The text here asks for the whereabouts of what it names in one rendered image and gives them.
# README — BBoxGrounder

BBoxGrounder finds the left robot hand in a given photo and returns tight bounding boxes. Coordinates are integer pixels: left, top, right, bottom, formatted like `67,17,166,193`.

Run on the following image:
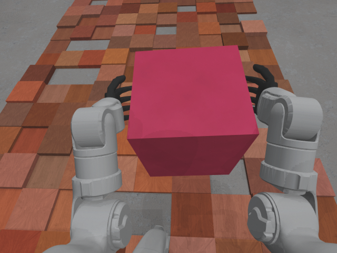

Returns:
105,75,132,121

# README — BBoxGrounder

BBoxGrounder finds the robot right forearm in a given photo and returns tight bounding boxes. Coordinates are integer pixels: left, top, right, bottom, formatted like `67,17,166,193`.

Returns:
256,87,323,225

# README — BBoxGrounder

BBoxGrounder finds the robot left upper arm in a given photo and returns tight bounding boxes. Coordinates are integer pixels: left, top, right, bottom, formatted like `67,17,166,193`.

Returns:
42,199,132,253

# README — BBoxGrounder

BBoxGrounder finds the robot right upper arm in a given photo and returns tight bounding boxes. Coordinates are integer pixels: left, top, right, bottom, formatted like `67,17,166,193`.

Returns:
247,192,337,253

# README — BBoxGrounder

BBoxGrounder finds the left robot shin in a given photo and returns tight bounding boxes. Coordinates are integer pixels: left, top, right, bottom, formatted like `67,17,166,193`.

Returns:
154,226,164,231

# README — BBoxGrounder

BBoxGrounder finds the right robot hand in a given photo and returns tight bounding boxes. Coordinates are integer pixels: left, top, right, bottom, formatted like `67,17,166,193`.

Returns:
245,64,278,115

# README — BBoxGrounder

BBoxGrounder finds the carton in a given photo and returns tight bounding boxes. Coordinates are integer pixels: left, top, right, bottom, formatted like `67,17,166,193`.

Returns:
127,45,259,177

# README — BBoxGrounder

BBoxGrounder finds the left robot thigh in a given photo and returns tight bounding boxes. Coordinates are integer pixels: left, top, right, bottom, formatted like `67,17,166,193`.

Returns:
132,229,170,253

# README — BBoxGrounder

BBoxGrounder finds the robot left forearm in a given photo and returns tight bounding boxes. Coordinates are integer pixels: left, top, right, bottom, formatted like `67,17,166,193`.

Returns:
70,98,125,237

